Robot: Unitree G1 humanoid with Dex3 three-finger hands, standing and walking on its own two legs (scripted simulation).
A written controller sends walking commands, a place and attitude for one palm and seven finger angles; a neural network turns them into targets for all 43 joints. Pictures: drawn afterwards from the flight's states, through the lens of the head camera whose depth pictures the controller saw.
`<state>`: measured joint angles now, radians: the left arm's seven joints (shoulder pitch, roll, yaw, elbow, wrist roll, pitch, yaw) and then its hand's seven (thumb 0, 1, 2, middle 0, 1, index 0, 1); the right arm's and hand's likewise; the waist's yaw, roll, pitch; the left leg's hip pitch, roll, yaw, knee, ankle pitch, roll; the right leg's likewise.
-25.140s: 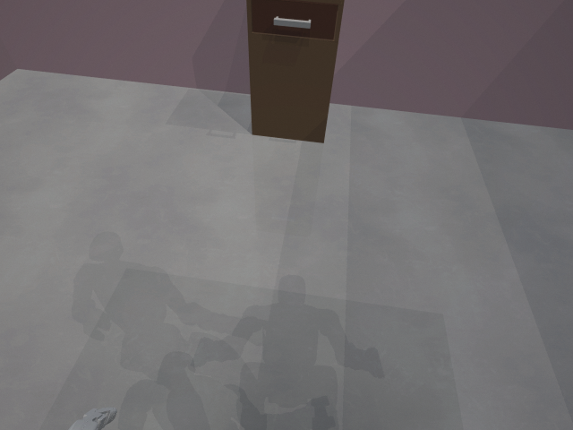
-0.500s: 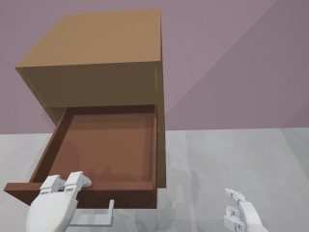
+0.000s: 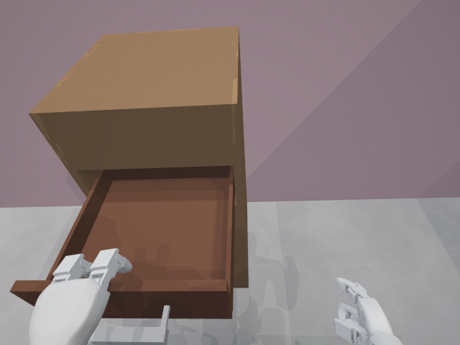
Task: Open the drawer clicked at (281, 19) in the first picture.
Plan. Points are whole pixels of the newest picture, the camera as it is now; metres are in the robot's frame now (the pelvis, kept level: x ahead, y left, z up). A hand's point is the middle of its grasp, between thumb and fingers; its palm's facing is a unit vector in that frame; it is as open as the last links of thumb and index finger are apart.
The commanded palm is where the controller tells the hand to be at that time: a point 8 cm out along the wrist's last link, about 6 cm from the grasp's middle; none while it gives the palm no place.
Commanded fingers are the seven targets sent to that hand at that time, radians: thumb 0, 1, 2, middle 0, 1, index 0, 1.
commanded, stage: lift the hand off the handle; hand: left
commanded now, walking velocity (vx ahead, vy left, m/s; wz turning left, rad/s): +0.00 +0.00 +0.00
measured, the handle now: (124, 323) +0.17 +0.24 -0.07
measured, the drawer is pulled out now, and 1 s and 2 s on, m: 0.30 0.30 0.30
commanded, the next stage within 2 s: draw the hand back to the body in 0.22 s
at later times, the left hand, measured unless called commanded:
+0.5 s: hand (77, 312) +0.14 +0.24 +0.08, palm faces +0.08 -0.12 -0.99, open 13.8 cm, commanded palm +0.11 +0.23 +0.14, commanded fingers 0.00 -0.50 0.30 -0.30 -1.20 -0.30 -1.20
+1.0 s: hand (57, 295) +0.15 +0.25 +0.12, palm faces +0.22 -0.58 -0.78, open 13.8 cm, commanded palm +0.11 +0.27 +0.17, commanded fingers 0.00 -0.32 0.38 -0.29 -1.09 -0.29 -1.09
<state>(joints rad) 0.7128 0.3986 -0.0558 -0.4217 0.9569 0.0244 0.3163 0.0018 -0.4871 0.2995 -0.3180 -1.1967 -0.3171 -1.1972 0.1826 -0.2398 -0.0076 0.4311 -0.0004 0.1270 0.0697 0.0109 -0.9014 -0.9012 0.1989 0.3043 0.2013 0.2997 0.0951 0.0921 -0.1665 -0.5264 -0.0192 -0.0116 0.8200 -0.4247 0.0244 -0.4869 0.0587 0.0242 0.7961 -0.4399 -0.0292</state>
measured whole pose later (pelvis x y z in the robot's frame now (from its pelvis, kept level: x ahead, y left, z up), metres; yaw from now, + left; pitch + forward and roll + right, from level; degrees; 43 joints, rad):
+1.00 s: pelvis +0.00 +0.02 +0.02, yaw +2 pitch +1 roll -2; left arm 0.67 0.39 0.12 -0.52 0.39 0.01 0.16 0.00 -0.48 0.30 -0.31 -1.19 -0.32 -1.19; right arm 0.17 -0.22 0.03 0.45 0.04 0.06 -0.01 0.01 -0.90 -0.90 0.20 0.30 0.20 0.30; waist 0.08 0.09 -0.05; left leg -0.34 -0.05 -0.03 0.68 -0.36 0.05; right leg -0.27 0.03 0.01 0.62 -0.37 0.00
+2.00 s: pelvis +0.02 -0.01 +0.04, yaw +4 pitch -2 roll +0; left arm 0.56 0.33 0.28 -0.48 -0.06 -0.07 0.10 0.02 0.87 0.89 -0.21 -0.31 -0.21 -0.31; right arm 0.16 -0.21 0.02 0.62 0.02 -0.06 -0.07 0.01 -0.90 -0.90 0.20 0.30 0.20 0.30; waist 0.05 0.06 -0.01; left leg -0.12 -0.03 -0.08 0.41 -0.25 0.01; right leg -0.05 0.04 -0.03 0.36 -0.27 -0.04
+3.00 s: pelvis -0.07 +0.01 +0.03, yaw +7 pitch +4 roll -2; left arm 0.62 0.43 0.41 -0.69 -0.04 -0.19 0.15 0.02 0.89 0.90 -0.21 -0.30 -0.21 -0.30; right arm 0.17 -0.18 -0.02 0.59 0.01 -0.04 -0.08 0.01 -0.90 -0.90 0.20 0.30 0.20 0.30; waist -0.01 -0.04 0.01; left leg -0.46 -0.04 -0.07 0.57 -0.18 0.04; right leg -0.43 0.04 -0.03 0.81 -0.44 0.00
